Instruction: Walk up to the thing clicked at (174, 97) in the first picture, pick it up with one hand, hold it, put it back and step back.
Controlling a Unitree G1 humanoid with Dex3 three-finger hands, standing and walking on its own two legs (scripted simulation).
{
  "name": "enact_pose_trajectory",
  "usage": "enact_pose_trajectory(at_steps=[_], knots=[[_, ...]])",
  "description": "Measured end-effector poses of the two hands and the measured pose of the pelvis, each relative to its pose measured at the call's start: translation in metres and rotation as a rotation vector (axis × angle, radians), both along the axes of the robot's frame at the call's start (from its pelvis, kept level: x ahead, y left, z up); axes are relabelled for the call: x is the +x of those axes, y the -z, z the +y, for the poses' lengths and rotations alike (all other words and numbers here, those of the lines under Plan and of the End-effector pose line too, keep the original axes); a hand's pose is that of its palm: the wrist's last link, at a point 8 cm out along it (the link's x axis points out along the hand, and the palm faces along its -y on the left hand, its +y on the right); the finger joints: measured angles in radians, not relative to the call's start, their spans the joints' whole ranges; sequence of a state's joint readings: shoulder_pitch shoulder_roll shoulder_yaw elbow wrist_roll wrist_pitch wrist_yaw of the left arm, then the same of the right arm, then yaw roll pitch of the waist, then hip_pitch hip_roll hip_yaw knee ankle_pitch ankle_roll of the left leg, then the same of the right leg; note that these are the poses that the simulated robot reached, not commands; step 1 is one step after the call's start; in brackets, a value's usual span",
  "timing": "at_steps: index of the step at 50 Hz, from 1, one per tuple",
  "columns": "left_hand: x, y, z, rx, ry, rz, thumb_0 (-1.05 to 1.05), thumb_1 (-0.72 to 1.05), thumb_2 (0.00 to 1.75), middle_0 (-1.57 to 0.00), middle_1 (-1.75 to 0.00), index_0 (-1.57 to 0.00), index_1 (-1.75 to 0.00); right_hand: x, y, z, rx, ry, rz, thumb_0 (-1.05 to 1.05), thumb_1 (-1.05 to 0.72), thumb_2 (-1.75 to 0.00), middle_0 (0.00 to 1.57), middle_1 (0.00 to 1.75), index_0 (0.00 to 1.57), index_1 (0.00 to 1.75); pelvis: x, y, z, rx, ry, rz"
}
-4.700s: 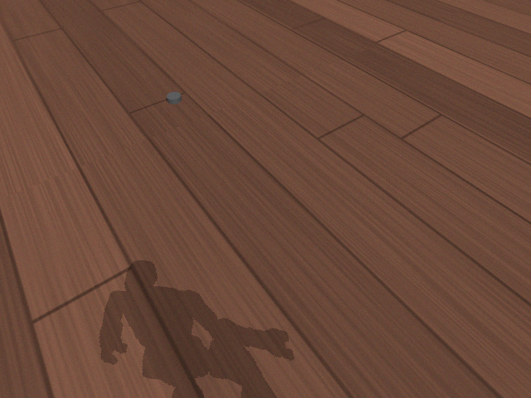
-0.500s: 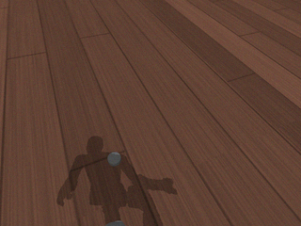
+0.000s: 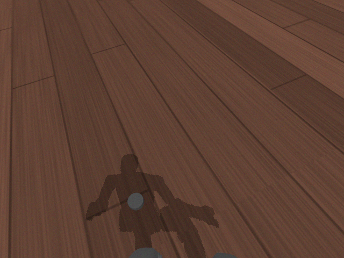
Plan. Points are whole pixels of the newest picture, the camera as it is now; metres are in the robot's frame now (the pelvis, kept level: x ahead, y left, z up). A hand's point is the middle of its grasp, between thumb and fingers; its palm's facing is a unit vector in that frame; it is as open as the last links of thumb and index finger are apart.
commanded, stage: walk up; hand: left
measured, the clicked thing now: (135, 201) +0.51 +0.28 -0.74
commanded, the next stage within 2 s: stand in 1.54 s
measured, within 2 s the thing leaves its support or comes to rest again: neither
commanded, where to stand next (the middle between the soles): +0.11 +0.04 m, yaw +0 degrees
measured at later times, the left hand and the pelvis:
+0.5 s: hand out of the picture +0.09 +0.29 -0.15, palm faces +0.00 -0.94 -0.34, open 7.3 cm; pelvis +0.04 +0.03 +0.01, yaw +1 degrees
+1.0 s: hand out of the picture +0.14 +0.28 -0.13, palm faces +0.00 -0.94 -0.35, open 7.3 cm; pelvis +0.05 +0.02 +0.02, yaw +1 degrees
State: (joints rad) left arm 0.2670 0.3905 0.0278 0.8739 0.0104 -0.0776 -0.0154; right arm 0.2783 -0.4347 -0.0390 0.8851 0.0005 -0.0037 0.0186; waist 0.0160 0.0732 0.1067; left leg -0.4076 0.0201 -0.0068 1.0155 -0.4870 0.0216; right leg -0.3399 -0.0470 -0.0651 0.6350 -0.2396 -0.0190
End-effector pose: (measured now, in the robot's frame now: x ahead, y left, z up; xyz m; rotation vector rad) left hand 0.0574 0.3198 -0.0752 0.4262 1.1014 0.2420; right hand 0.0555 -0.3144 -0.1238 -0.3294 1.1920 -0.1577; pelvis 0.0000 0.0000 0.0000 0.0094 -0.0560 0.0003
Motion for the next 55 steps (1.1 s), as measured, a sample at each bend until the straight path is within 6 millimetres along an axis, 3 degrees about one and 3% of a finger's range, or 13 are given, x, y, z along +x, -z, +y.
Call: enact_pose_trajectory(at_steps=[7,11,17,33,41,55], knots=[[0.014,0.011,0.006,-0.008,-0.009,0.018,0.00,0.90,0.90,-0.21,-0.30,-0.21,-0.30,0.035,-0.001,0.012,-0.004,-0.017,-0.004,0.01,-0.91,-0.90,0.20,0.30,0.20,0.30,0.014,0.003,0.007,-0.007,-0.011,0.005],[0.026,0.032,0.014,-0.038,-0.024,0.024,0.00,0.90,0.90,-0.21,-0.30,-0.21,-0.30,0.045,-0.002,0.020,-0.034,-0.012,-0.019,0.01,-0.90,-0.90,0.20,0.30,0.20,0.30,0.017,0.011,0.018,0.002,-0.015,0.000],[0.033,0.043,0.013,-0.092,-0.039,0.046,0.00,0.91,0.90,-0.21,-0.30,-0.21,-0.30,0.060,-0.014,0.033,-0.036,-0.015,-0.026,0.01,-0.90,-0.90,0.20,0.30,0.20,0.30,0.024,0.006,0.024,-0.028,-0.020,0.000],[0.036,0.027,0.014,-0.091,-0.087,0.123,0.00,0.91,0.90,-0.21,-0.30,-0.21,-0.30,0.108,-0.024,0.051,0.015,-0.027,-0.047,0.01,-0.90,-0.90,0.20,0.30,0.20,0.30,0.044,-0.015,0.025,-0.020,-0.020,0.009],[0.053,0.017,0.011,-0.087,-0.077,0.108,0.00,0.91,0.90,-0.21,-0.30,-0.21,-0.30,0.107,-0.025,0.047,0.022,-0.002,-0.025,0.01,-0.90,-0.90,0.20,0.30,0.20,0.30,0.048,-0.021,0.025,-0.014,-0.019,0.010],[0.080,0.017,0.002,-0.110,-0.050,0.084,0.00,0.91,0.90,-0.21,-0.30,-0.21,-0.30,0.077,-0.026,0.039,0.007,0.049,0.044,0.01,-0.90,-0.90,0.20,0.30,0.20,0.30,0.055,-0.024,0.024,-0.010,-0.014,0.012]])
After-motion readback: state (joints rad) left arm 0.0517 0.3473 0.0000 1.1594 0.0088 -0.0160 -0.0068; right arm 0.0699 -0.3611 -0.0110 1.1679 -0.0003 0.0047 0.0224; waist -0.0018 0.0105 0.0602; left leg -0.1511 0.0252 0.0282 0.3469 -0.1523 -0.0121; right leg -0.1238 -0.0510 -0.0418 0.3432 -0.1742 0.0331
